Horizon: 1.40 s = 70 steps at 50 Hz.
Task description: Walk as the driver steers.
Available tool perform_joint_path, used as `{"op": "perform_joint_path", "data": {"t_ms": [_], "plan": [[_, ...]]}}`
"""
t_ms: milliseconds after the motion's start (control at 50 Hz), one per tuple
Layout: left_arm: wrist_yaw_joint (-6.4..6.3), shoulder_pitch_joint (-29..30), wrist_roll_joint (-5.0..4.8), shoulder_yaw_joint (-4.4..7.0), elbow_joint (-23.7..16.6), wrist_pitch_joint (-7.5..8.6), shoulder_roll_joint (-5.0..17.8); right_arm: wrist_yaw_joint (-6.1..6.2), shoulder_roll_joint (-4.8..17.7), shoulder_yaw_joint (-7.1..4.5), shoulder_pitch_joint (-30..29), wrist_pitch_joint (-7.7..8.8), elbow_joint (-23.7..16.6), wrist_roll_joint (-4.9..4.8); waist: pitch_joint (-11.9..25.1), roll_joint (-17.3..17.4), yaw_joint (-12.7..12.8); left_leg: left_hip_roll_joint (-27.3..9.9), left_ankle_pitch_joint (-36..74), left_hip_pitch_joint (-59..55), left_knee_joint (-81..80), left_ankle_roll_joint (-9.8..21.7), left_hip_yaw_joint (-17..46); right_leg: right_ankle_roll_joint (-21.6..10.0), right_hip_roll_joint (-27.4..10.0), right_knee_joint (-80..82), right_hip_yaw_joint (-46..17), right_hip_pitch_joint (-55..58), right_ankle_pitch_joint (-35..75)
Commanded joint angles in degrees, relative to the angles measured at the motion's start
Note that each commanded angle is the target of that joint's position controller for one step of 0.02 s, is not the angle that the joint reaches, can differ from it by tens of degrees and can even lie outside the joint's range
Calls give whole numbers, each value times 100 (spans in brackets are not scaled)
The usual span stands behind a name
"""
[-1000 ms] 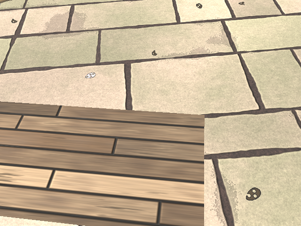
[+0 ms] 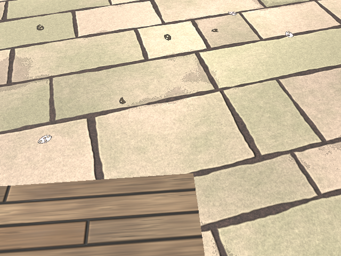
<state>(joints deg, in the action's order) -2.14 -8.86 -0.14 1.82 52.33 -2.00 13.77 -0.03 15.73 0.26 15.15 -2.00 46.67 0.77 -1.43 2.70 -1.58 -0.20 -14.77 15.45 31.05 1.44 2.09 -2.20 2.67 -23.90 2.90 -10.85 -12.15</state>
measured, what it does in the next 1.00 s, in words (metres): steps on the spot, turning left: right foot, then left foot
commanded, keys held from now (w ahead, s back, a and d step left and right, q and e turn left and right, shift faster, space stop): q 0.88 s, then no key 0.12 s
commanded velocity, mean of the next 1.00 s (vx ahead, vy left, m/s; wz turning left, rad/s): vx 0.00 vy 0.00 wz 0.52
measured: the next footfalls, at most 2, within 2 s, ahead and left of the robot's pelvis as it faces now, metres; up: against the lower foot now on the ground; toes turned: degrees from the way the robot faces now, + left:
right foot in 0.48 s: +0.04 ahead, -0.10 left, +0.00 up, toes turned +21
left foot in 0.92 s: -0.09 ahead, +0.07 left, +0.00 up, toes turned +32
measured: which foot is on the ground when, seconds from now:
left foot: down 0.00-0.48, up 0.50-0.90, down 0.92-1.00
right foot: down 0.00-0.10, up 0.12-0.46, down 0.48-0.92, up 0.94-1.00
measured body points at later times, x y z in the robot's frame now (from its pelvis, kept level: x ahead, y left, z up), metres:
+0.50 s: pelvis -0.03 -0.02 +0.00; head +0.00 -0.02 +0.45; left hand +0.04 +0.28 -0.10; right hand +0.16 -0.27 -0.11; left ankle +0.00 +0.10 -0.74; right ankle +0.01 -0.12 -0.74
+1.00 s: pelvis -0.07 -0.02 +0.00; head -0.06 +0.02 +0.44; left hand -0.11 +0.28 -0.12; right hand +0.20 -0.17 -0.09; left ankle -0.13 +0.05 -0.74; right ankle +0.00 -0.12 -0.71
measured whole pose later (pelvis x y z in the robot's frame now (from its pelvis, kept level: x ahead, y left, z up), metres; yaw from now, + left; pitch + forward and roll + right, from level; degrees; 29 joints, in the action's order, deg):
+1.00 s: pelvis -0.07 -0.02 +0.00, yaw +33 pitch +0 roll +0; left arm 0.3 -11.7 0.9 2.9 39.7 -3.3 17.7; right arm -1.6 16.3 -2.0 10.3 -3.5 38.3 0.5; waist -3.3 -2.8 0.6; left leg 2.9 -16.4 13.0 30.1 3.7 -0.3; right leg 0.7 -3.1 -47.1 3.3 -21.8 -26.4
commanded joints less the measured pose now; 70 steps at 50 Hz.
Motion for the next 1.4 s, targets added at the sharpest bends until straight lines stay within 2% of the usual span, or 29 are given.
{"op": "perform_joint_path", "data": {"t_ms": [20, 80, 100, 120, 140, 180, 200, 360, 460, 480, 500, 520, 540, 560, 620, 740, 840, 900, 920, 940, 960, 980, 1000, 1060, 1280, 1320, 1340, 1360, 1400], "plan": [[-13, 257, 38, 274, -405, -48, 935, -17, 436, -158, 317, -38, -315, 56, 274, -948, -6, 67, -689, 147, 1065, 162, -138, -1011, -1746, 363, -1041, -252, 1796], [22, 535, 66, 311, -510, -127, 981, -77, 385, -184, 535, -57, -333, 72, 254, -722, -134, -17, -248, -149, 495, 372, -53, -778, -1594, -336, -658, -513, 1969], [28, 417, 74, 339, -525, -164, 985, -80, 646, -245, 553, -14, -387, 112, 229, -157, -80, -363, 1100, -282, -211, 515, 661, -461, -1155, -1062, -305, -706, 1221], [42, 362, 45, 298, -700, -198, 739, -66, 1367, -443, 501, 14, -494, 108, 76, 1074, 69, -1337, 2703, -303, -912, 1062, 2473, -13, -82, -2182, 236, -1445, -620], [27, 503, 93, 241, -794, -226, 624, -80, 1585, -523, 701, 47, -521, 75, 155, 1454, -121, -1884, 3195, -400, -1477, 1711, 3412, 87, 331, -3339, -285, -1944, -2482], [71, 374, 68, 271, -710, -168, 815, -21, 1206, -494, 211, 33, -673, 15, 140, 321, 171, -1469, 1934, -322, -1462, 1609, 2641, 108, -58, -3971, -711, -2030, -1727], [74, 418, 60, 284, -743, -124, 860, 13, 1090, -475, -32, -7, -756, 3, 98, 193, 253, -1198, 1552, -326, -1493, 1354, 2322, 125, -171, -3685, -697, -2032, -1386], [156, 494, 56, 129, -1196, -91, 675, -84, 1140, -612, 78, -159, -920, -3, 408, 540, -109, -759, 688, -703, -1486, 1144, 2325, 351, -5, -2006, -533, -1487, -1081], [62, -431, 65, 123, -1203, 28, 674, -153, 1172, -668, -547, -199, -1151, -64, 490, 608, 322, -436, 163, 160, -1311, 628, 2625, 59, 154, -83, -463, 112, -397], [-4, -628, 115, 169, -1171, 63, 842, -119, 1023, -632, -550, -176, -1190, -98, 414, 279, 377, -128, -472, 700, -973, 320, 2430, -59, -170, 551, -757, 663, -380], [-56, -757, 184, 247, -1253, 82, 1325, -83, 613, -549, -234, -154, -1220, -116, 469, -1016, 269, 563, -1437, 1399, 552, -1, 1489, -378, -1627, 1263, -2320, 1136, -1277], [6, -251, 210, 332, -1456, 83, 1741, 3, 792, -607, -246, -154, -1202, 7, 36, -1480, 223, 1189, -1821, 2037, 1847, -137, 652, -915, -2439, 1540, -3295, 256, -823], [50, -96, 208, 277, -1531, 122, 1427, -4, 1106, -675, -306, -159, -1149, 117, 7, -939, 72, 732, -1538, 1674, 2746, -187, 708, -1140, -2414, 1376, -2922, -232, -19], [71, 245, 161, 179, -1612, 160, 1043, -64, 1093, -695, -193, -166, -1034, 81, 29, -716, -156, 684, -1147, 1421, 3238, -184, 616, -1037, -2012, 1210, -2268, -419, 683], [39, 487, 157, 84, -1822, 222, 815, -203, 1091, -710, -14, -229, -902, -36, 267, -1059, -190, 482, -700, 1538, 3740, -365, 258, -889, -1423, 850, -1156, 85, 1761], [74, -373, 156, 201, -1621, 162, 999, -261, 820, -560, -628, -348, -1110, -56, 265, -1131, 329, 224, -966, 1548, 2447, -491, -14, -1053, -1751, 677, -956, 870, 1507], [234, -289, 187, 299, -1627, 109, 1200, -276, 703, -468, -718, -335, -1236, -115, 384, -1347, 346, 212, -1271, 483, 1102, -268, -517, -987, -1850, 359, -588, 493, 1839], [273, -174, 71, 332, -1602, 73, 1257, -221, 596, -434, -329, -248, -1130, -77, 486, -1183, 41, 315, -304, -370, -518, -58, -682, -676, -1724, -306, -266, 228, 1954], [279, -326, 45, 328, -1539, 72, 1204, -158, 726, -444, -204, -182, -1088, 22, 476, -808, -29, 173, 328, -919, -1312, 36, -217, -303, -1553, -737, -70, -264, 1330], [310, -484, 108, 231, -1669, 50, 811, -102, 1230, -518, -46, -98, -1139, 115, 527, 609, 57, -1287, 893, -1708, -1757, 338, 1739, 159, -989, -2118, 432, -1526, -675], [215, -14, 145, 149, -1983, -56, 639, -109, 1826, -701, 48, -63, -1123, 17, 173, 1188, -121, -2147, 2558, -1138, -1456, 1176, 2637, 317, -246, -2797, 119, -2391, -2317], [191, 27, 142, 197, -1910, -108, 902, -88, 1494, -639, 136, -39, -1089, -37, 259, 553, -185, -1999, 2887, -1218, -1373, 1406, 2247, 361, -461, -3313, -330, -2331, -2179], [230, -37, 42, 210, -1805, -107, 873, -60, 1141, -514, -170, -27, -1083, -51, 161, 420, -3, -1643, 2728, -1084, -1414, 1313, 1775, 361, -497, -3426, -462, -2231, -1749], [297, -433, 103, 258, -1486, -67, 987, 55, 761, -371, -668, 15, -1065, -54, 320, 539, 233, -980, 3320, -1202, -1398, 980, 974, 441, -454, -3327, -363, -1858, -888], [195, -331, 55, 59, -1361, -126, 618, 45, 702, -275, -540, 49, -628, 18, 175, 400, 57, -978, 1840, -621, -1280, 991, 1227, 212, -271, -957, -273, -507, -905], [139, -606, 101, -24, -1243, -19, 472, 83, 584, -206, -734, 69, -574, -46, 251, 118, 332, -841, 1608, -206, -1098, 675, 1205, 95, -396, 418, -388, 451, 365], [98, -704, 176, -37, -1215, 80, 610, 87, 385, -127, -629, 113, -555, -41, 459, -188, 278, -662, 1190, 85, -982, 413, 1131, 19, -945, 651, -1004, 1058, 872], [98, -281, 126, 37, -1256, 129, 1069, 66, 312, -127, -271, 108, -476, -68, 265, -898, -175, -65, 388, 7, -1147, 262, 721, -212, -1272, 497, -1440, 635, 1275], [187, -150, 68, -60, -1220, 178, 713, 92, 532, -159, -482, 45, -226, 9, 75, -849, 51, -39, 435, -674, -1345, 168, 675, -221, -1055, 559, -1225, -15, 739]]}}
Keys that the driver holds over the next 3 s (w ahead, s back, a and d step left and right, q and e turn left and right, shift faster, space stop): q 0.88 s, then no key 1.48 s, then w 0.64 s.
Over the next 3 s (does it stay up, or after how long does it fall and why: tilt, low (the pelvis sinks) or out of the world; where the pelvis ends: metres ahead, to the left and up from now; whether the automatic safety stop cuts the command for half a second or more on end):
stays up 0.06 0.12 0.01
